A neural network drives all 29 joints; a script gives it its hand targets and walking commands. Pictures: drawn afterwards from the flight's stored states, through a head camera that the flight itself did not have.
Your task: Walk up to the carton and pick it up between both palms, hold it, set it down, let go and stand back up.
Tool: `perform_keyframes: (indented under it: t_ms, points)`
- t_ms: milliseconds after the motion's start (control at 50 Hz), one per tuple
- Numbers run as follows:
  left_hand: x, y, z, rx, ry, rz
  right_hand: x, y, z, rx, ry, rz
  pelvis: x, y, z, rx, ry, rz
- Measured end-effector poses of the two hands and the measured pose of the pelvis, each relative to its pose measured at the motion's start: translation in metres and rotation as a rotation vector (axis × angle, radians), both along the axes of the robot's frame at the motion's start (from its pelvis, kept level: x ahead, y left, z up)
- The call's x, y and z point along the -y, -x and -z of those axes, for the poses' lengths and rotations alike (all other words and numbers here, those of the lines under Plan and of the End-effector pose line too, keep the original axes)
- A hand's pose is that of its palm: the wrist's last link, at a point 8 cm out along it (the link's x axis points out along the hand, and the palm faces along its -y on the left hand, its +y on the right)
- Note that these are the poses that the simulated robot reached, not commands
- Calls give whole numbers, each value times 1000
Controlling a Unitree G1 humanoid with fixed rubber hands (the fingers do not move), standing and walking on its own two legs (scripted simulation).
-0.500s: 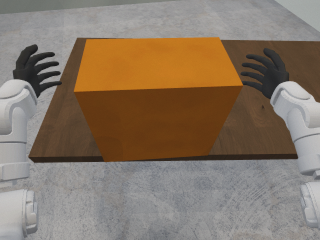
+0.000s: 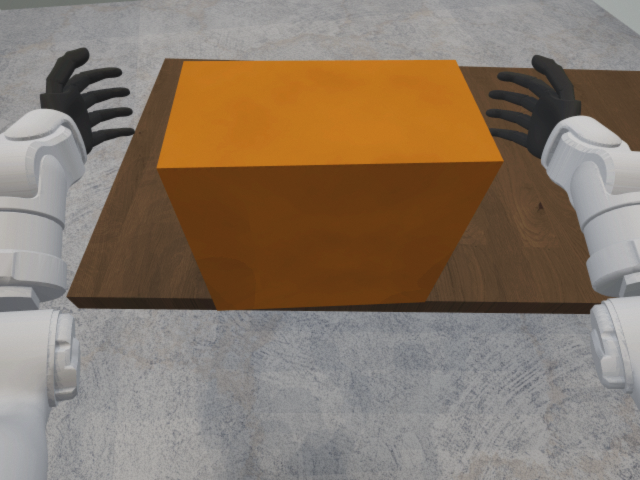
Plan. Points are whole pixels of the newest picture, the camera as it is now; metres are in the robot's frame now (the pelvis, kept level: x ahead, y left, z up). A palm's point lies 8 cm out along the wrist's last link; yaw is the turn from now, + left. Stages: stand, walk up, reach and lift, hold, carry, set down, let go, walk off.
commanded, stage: reach and lift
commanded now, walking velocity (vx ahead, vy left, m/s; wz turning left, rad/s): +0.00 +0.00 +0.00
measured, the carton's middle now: (322, 199) +0.45 +0.01 +0.07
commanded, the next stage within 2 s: none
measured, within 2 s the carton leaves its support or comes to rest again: neither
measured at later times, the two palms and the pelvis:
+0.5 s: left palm (115, 194) +0.44 +0.26 +0.10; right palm (496, 191) +0.45 -0.23 +0.09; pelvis +0.01 +0.00 -0.01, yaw +0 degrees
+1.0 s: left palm (137, 176) +0.45 +0.24 +0.11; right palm (481, 189) +0.45 -0.20 +0.09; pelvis +0.02 +0.01 +0.00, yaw -2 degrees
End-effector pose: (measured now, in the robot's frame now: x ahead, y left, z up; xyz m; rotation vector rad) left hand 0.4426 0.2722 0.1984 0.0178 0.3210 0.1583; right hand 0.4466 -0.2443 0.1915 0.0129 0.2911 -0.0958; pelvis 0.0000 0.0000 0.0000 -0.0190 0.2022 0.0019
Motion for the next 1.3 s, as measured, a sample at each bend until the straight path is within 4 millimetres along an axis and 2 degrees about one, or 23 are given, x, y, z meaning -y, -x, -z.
perform_keyframes:
  t_ms: [180,300,520,740,960,1060,1300]
  points:
    - [1,17,73,-57,6,4,-12,12,64,-26,2,7,-1,-6,1,-11,6,-6]
    - [3,19,97,-50,0,-8,-19,11,93,-16,0,17,-2,-8,4,-65,13,-10]
    - [9,4,102,-6,-20,13,-17,-2,106,10,15,30,-4,-16,6,-99,15,-12]
    - [14,3,109,9,-17,53,-16,10,109,32,19,21,-4,-25,4,-68,4,5]
    - [32,-12,89,51,-13,71,-38,1,99,38,-9,-8,-6,-22,5,-55,7,26]
    - [43,-10,88,50,-5,78,-46,1,97,40,-4,1,-6,-21,4,-39,6,27]
    - [59,2,107,21,22,45,-46,7,98,29,4,16,-2,-15,4,-37,4,32]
